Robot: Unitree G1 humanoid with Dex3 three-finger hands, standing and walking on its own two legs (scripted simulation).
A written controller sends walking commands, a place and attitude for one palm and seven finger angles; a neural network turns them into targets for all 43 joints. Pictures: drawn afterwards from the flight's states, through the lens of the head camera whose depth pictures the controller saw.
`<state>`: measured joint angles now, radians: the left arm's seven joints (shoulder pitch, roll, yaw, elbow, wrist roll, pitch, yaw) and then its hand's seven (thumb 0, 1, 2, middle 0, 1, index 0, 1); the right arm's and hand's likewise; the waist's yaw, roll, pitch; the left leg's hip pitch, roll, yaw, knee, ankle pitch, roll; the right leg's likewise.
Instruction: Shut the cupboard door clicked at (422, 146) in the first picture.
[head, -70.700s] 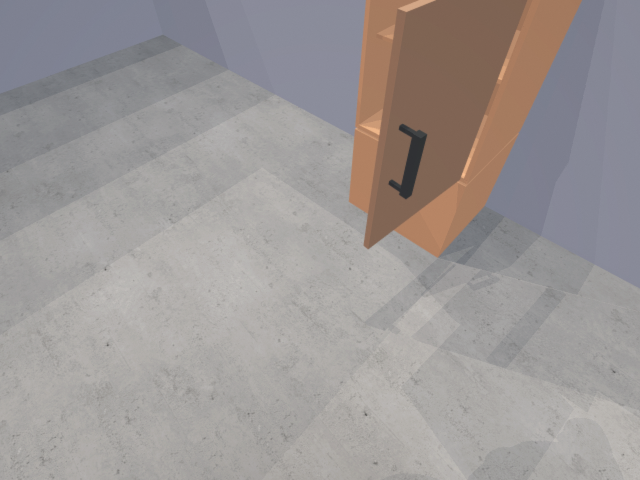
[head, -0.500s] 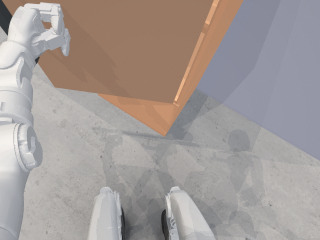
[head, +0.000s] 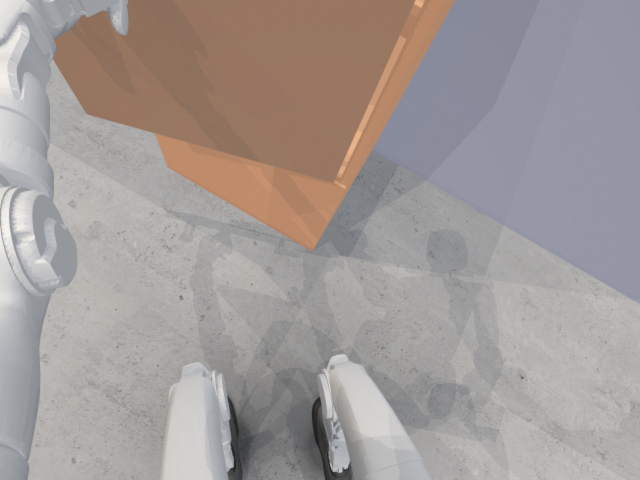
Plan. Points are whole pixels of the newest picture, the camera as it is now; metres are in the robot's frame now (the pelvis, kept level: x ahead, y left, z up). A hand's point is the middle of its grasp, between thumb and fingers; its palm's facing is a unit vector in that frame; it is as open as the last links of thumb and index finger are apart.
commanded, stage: pull the fist back off the door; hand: left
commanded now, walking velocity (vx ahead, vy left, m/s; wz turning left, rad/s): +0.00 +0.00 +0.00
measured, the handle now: out of the picture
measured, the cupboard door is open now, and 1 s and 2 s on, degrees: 17 15 15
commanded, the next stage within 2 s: draw the hand back to the body in 0.82 s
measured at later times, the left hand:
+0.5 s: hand (141, 8) +0.58 +0.12 +0.12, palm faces +0.19 -0.98 -0.06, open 3.1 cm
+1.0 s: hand (156, 55) +0.52 +0.11 +0.12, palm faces +0.14 -0.99 -0.03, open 3.1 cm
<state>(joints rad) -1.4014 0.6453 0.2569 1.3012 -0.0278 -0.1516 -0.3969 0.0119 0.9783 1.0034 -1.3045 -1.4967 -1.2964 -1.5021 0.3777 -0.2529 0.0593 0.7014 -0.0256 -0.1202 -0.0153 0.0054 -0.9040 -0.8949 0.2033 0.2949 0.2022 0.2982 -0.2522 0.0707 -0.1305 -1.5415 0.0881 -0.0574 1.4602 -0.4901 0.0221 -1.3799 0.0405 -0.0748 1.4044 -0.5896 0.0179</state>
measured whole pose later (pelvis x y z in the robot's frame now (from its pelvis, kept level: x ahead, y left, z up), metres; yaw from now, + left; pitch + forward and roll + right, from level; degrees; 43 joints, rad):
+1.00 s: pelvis +0.04 -0.03 +0.06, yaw +4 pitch +24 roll -1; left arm -0.84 0.23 0.25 1.07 -0.03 -0.47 0.07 0.02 0.90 0.90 -1.31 -1.50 -1.30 -1.50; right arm 0.26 -0.24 -0.03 0.64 -0.04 0.04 0.06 0.00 -0.91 -0.90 0.20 0.29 0.20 0.30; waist -0.13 0.05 -0.17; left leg -1.16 0.07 -0.01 1.21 -0.47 -0.03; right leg -1.05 0.02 -0.04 1.23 -0.60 -0.02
